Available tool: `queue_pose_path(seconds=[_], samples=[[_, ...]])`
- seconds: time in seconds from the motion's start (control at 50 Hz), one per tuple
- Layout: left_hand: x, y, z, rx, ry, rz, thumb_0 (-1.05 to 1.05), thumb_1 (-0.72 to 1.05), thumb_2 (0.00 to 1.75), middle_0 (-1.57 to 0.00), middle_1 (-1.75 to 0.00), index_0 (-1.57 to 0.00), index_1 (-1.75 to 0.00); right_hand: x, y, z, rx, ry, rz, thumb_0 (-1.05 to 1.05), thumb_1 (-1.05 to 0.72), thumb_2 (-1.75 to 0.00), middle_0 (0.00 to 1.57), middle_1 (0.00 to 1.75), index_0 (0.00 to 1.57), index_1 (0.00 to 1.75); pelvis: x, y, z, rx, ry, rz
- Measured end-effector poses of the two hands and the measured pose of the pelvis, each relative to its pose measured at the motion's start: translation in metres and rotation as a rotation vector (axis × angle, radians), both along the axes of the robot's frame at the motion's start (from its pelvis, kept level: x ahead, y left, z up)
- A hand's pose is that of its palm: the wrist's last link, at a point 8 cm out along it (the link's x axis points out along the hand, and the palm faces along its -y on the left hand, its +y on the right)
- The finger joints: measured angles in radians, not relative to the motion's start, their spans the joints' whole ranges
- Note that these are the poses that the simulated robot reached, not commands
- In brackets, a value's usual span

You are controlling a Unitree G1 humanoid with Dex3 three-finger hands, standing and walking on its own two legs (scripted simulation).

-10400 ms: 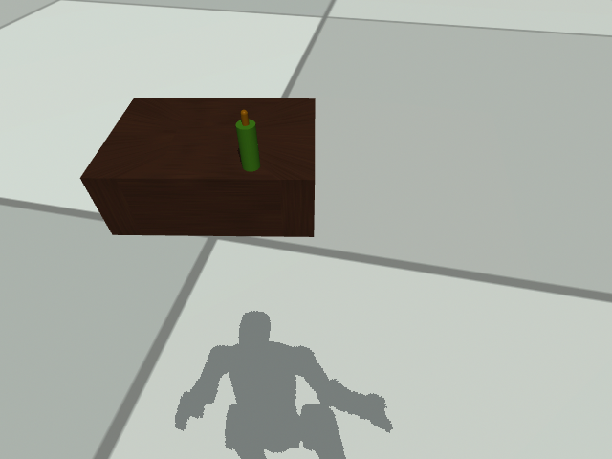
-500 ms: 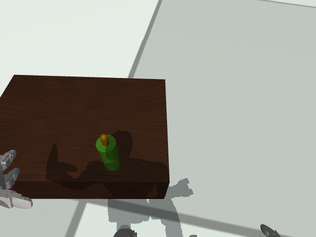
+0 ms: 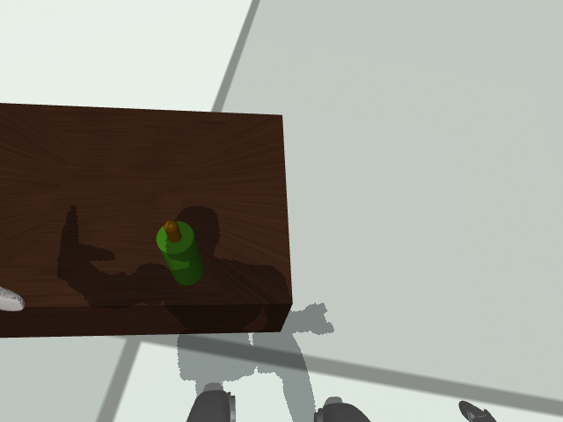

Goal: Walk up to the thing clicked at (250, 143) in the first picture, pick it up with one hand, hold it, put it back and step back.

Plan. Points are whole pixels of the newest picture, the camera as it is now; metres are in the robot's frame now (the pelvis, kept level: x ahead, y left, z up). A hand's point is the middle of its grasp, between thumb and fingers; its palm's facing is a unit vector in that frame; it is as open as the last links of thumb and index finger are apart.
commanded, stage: go down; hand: left
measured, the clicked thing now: (180, 250) +0.47 +0.20 -0.25
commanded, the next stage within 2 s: none
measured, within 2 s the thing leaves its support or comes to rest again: neither
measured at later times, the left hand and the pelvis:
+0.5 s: hand out of the picture +0.38 +0.39 +0.02, palm faces +0.21 -0.97 -0.07, open 17.6 cm; pelvis +0.00 +0.00 -0.01, yaw +0 degrees
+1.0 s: hand out of the picture +0.40 +0.40 +0.02, palm faces +0.22 -0.98 -0.04, open 17.6 cm; pelvis +0.00 +0.01 -0.01, yaw +0 degrees
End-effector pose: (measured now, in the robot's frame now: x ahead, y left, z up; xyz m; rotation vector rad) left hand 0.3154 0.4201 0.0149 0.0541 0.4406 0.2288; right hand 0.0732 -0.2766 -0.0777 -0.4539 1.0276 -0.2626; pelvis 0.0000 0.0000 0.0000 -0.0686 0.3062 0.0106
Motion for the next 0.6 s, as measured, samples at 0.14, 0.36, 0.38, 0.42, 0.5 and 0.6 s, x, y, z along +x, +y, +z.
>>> queue_pose_path(seconds=[0.14,0.36,0.38,0.42,0.5,0.6], samples=[[0.004,0.003,0.005,0.006,-0.032,0.003,-0.01,-0.58,0.09,-0.07,-0.05,-0.05,-0.07,-0.006,0.006,-0.001,0.004,0.031,-0.017,0.01,-0.9,-0.9,0.21,0.3,0.21,0.3,0.004,0.002,0.001,-0.005,-0.001,0.004],[0.015,0.01,0.013,0.002,-0.086,0.005,-0.01,-0.59,0.08,-0.07,-0.05,-0.05,-0.07,0.004,0.007,0.0,-0.006,-0.001,0.01,0.01,-0.91,-0.9,0.21,0.3,0.21,0.3,-0.001,0.003,-0.002,-0.01,0.006,0.007],[0.017,0.011,0.013,0.002,-0.093,0.004,-0.01,-0.58,0.08,-0.07,-0.05,-0.05,-0.07,0.005,0.007,0.0,-0.009,0.001,0.014,0.01,-0.91,-0.9,0.21,0.3,0.21,0.3,-0.002,0.003,-0.003,-0.011,0.009,0.007],[0.021,0.012,0.012,0.0,-0.106,0.001,-0.01,-0.58,0.08,-0.07,-0.05,-0.05,-0.07,0.005,0.006,-0.001,-0.014,0.007,0.021,0.01,-0.91,-0.9,0.21,0.3,0.21,0.3,-0.003,0.003,-0.004,-0.012,0.017,0.007],[0.029,0.014,0.012,-0.004,-0.126,-0.007,-0.01,-0.57,0.07,-0.07,-0.05,-0.05,-0.07,0.002,0.006,-0.003,-0.022,0.03,0.029,0.01,-0.9,-0.9,0.21,0.3,0.21,0.3,-0.004,0.004,-0.006,-0.016,0.03,0.007],[0.038,0.016,0.013,-0.011,-0.147,-0.005,-0.01,-0.57,0.07,-0.07,-0.04,-0.05,-0.06,-0.005,0.005,-0.005,-0.026,0.062,0.024,0.01,-0.9,-0.9,0.21,0.3,0.21,0.3,-0.003,0.004,-0.008,-0.019,0.046,0.006]])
